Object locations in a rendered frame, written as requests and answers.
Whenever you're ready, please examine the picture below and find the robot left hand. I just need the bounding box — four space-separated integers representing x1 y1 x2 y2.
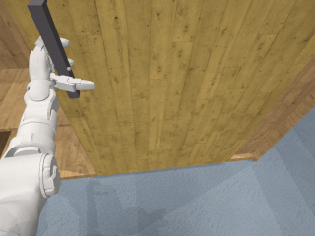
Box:
29 36 95 92

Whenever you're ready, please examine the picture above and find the robot left upper arm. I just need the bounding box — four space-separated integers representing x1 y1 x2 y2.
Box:
0 153 61 236

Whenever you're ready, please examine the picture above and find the handle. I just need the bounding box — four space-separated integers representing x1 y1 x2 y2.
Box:
27 0 80 99

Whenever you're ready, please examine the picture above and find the wardrobe door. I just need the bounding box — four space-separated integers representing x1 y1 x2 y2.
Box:
4 0 315 176
235 54 315 155

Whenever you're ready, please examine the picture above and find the robot left forearm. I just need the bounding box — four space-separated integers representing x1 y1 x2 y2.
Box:
0 79 59 162

